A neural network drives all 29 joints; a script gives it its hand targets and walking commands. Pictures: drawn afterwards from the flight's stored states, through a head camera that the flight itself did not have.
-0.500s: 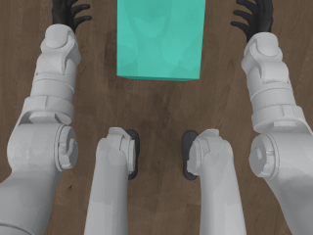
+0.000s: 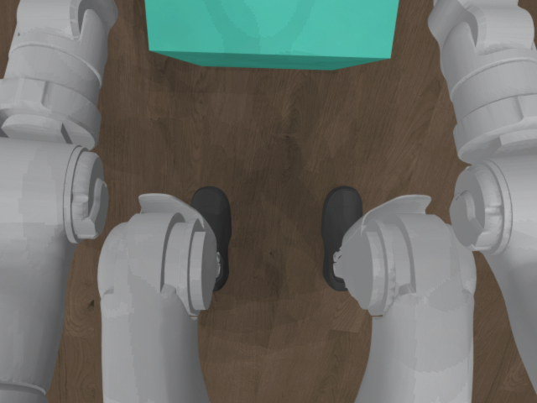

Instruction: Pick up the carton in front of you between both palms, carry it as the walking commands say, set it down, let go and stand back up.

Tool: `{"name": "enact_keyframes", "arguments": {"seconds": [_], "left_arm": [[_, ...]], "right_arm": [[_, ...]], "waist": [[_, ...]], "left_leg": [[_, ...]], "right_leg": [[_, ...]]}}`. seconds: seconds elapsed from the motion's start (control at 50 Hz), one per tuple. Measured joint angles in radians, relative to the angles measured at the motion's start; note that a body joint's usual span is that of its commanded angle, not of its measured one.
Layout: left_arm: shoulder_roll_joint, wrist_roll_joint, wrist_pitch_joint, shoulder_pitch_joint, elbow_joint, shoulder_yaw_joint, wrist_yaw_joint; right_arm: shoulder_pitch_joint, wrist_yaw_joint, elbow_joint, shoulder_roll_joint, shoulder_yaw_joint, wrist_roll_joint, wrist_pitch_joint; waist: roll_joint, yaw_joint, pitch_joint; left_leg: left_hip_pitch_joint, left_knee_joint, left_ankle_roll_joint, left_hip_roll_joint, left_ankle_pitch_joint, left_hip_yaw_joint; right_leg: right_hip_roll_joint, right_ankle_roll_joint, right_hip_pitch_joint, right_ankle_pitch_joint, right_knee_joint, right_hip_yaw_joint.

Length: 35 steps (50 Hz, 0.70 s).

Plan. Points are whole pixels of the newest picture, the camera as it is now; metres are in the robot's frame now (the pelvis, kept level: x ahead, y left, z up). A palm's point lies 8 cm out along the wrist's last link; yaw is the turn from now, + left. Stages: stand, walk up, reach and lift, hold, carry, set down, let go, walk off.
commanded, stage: reach and lift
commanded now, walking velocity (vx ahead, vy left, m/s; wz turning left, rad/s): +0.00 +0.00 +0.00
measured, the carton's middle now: out of the picture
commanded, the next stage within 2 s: none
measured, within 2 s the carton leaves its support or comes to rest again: leaves its support in 0.78 s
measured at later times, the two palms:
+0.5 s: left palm out of the picture +0.56 +0.17 -0.17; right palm out of the picture +0.56 -0.13 -0.17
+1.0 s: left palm out of the picture +0.53 +0.18 -0.06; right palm out of the picture +0.54 -0.12 -0.06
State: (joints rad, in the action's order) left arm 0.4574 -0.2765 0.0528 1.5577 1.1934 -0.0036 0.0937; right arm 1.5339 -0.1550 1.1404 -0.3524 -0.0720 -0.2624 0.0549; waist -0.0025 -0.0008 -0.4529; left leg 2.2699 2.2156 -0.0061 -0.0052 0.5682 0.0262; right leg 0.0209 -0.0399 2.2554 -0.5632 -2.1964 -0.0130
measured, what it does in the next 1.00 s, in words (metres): stands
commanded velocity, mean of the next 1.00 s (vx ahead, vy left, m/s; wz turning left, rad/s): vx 0.00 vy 0.00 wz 0.00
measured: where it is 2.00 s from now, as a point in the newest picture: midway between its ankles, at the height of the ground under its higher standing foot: (277, 255)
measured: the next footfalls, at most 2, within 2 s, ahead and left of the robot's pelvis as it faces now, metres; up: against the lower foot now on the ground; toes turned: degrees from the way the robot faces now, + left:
none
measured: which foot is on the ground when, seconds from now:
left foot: down 0.00-1.00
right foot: down 0.00-1.00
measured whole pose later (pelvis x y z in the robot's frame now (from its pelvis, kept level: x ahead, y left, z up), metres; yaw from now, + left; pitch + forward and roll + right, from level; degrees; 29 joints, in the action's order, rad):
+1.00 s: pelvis +0.01 -0.01 +0.03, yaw +2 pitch +41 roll -1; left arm 0.18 0.02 0.33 1.26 0.82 -0.28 0.11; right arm 1.21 -0.13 0.77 -0.11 -0.36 0.00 0.31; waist -0.03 0.00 -0.05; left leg 2.26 2.10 -0.03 -0.04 0.55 0.04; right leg 0.06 -0.07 2.24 -0.57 -2.10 -0.05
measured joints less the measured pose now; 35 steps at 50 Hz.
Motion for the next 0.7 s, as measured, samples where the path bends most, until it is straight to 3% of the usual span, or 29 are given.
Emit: {"name": "enact_keyframes", "arguments": {"seconds": [0.28, 0.4, 0.52, 0.62, 0.7], "left_arm": [[-0.044, 0.042, -0.005, -0.009, 0.028, -0.024, -0.002], [-0.062, 0.026, -0.005, 0.016, 0.029, 0.017, -0.009], [-0.076, 0.062, 0.008, 0.072, 0.057, 0.001, 0.019], [-0.094, 0.157, 0.073, 0.074, 0.022, -0.093, -0.015], [-0.103, 0.180, 0.125, 0.026, -0.063, -0.134, -0.034]], "right_arm": [[-0.038, 0.005, 0.013, 0.040, -0.028, 0.024, -0.005], [-0.009, 0.006, 0.018, 0.062, -0.019, 0.027, -0.011], [0.033, -0.020, 0.026, 0.090, -0.077, 0.081, -0.003], [0.022, 0.026, -0.029, 0.099, -0.174, 0.165, 0.065], [0.002, 0.057, -0.077, 0.100, -0.190, 0.187, 0.113]], "waist": [[-0.008, -0.006, 0.076], [-0.009, -0.005, 0.057], [-0.007, -0.004, 0.012], [-0.006, -0.001, 0.010], [-0.005, 0.004, 0.024]], "left_leg": [[0.004, -0.003, -0.002, -0.003, 0.020, 0.005], [-0.005, -0.024, -0.003, -0.007, 0.004, 0.006], [-0.024, -0.027, -0.004, -0.012, -0.006, 0.009], [-0.012, 0.002, -0.001, -0.013, -0.005, 0.007], [0.003, 0.027, 0.007, -0.003, 0.004, 0.001]], "right_leg": [[-0.003, -0.001, 0.000, -0.022, 0.006, 0.005], [-0.007, 0.002, -0.009, -0.009, 0.023, 0.006], [-0.011, 0.004, -0.032, -0.003, 0.027, 0.008], [-0.009, 0.002, -0.021, -0.005, -0.001, 0.007], [0.003, -0.003, -0.001, -0.005, -0.024, -0.001]]}}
